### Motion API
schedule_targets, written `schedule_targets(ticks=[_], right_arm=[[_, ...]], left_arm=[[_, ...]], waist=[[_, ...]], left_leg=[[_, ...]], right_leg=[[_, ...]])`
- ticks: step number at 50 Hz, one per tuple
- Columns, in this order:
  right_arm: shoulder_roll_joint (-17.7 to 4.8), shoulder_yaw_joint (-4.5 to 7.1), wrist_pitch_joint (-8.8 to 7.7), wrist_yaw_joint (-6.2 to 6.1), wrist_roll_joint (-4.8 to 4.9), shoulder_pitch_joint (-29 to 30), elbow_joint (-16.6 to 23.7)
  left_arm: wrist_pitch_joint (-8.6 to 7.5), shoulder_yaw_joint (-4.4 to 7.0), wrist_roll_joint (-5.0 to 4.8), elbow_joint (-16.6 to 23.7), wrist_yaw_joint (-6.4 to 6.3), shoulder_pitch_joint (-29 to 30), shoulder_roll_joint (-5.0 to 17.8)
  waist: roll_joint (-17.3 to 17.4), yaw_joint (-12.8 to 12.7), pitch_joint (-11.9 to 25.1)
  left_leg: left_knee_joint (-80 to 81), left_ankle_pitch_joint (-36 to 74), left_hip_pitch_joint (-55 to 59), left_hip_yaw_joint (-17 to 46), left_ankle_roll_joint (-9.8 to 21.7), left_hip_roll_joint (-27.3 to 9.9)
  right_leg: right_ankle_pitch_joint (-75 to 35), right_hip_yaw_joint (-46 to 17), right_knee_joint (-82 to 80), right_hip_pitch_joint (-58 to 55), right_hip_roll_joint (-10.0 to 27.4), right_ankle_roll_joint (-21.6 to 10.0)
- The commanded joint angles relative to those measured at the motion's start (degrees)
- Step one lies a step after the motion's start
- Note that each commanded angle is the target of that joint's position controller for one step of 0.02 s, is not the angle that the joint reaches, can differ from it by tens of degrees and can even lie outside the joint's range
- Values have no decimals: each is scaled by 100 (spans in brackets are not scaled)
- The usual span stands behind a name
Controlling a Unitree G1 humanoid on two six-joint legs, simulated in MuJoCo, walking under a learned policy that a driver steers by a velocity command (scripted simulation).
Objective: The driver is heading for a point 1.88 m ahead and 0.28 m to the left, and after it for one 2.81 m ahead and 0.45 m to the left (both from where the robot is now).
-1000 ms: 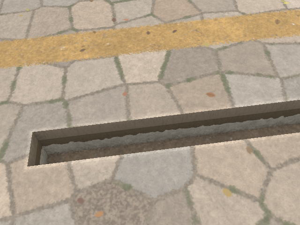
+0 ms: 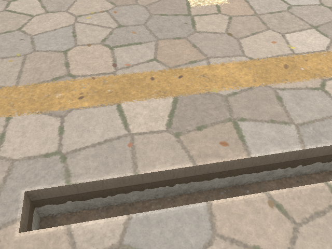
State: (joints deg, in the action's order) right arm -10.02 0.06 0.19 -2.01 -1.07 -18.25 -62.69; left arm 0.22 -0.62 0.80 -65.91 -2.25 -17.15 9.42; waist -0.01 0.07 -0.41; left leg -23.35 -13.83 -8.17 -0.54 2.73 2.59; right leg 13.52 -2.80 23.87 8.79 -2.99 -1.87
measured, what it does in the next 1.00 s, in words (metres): stands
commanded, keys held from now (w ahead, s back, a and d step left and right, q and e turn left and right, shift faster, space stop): no key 1.00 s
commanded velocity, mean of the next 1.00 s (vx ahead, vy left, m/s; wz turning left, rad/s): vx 0.02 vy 0.00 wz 0.00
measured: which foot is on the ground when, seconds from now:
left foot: down 0.00-1.00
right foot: down 0.00-1.00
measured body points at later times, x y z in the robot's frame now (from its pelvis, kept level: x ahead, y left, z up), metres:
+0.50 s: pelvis +0.02 +0.00 +0.00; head +0.02 +0.00 +0.45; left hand -0.01 +0.21 -0.16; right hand -0.01 -0.22 -0.16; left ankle -0.01 +0.09 -0.74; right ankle -0.01 -0.10 -0.74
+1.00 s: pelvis +0.01 +0.00 +0.00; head +0.02 +0.00 +0.45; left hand -0.03 +0.21 -0.16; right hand -0.03 -0.21 -0.16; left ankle -0.01 +0.09 -0.74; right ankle -0.01 -0.10 -0.74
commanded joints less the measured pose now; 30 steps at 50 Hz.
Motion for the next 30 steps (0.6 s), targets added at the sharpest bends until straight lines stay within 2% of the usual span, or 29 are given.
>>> schedule_targets(ticks=[1, 3, 5, 13, 30], right_arm=[[-352, 21, -97, -23, -7, -168, 82], [-423, 28, -132, -30, 38, -335, -4], [-407, 21, -124, -36, 52, -373, -51], [-284, -9, -72, -73, 36, -430, -197], [-188, -11, -45, -96, 32, -490, -336]], left_arm=[[-100, 15, -1, 30, -27, -295, 342], [-138, 18, -33, 19, -45, -347, 411], [-135, 9, -51, 1, -60, -378, 387], [-88, 1, -57, -52, -91, -437, 293], [-57, 2, -51, -95, -110, -518, 211]], waist=[[-80, -20, -668], [-66, 15, -368], [-40, 21, -291], [-9, 14, -375], [5, 10, -428]], left_leg=[[597, 289, -423, 717, 186, -678], [459, 960, -30, 624, 145, -672], [422, 1141, 100, 606, 130, -692], [411, 1254, 95, 584, 87, -717], [434, 1160, 60, 599, 86, -729]], right_leg=[[-676, -593, -545, 214, 588, -204], [-1162, -586, -500, 60, 652, -208], [-1300, -558, -488, -11, 663, -200], [-1383, -523, -480, -52, 673, -170], [-1215, -508, -484, -3, 684, -164]])
Velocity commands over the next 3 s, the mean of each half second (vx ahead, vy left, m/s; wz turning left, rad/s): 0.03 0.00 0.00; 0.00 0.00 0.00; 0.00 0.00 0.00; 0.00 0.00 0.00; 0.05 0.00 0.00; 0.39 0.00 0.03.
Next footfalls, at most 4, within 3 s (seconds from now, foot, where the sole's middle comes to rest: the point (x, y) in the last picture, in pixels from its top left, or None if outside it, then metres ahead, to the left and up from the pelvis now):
2.72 right None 0.15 -0.11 -0.78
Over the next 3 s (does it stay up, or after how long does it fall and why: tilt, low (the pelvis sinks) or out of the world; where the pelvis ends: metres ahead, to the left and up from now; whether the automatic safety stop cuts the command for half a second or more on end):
stays up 0.20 -0.05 0.00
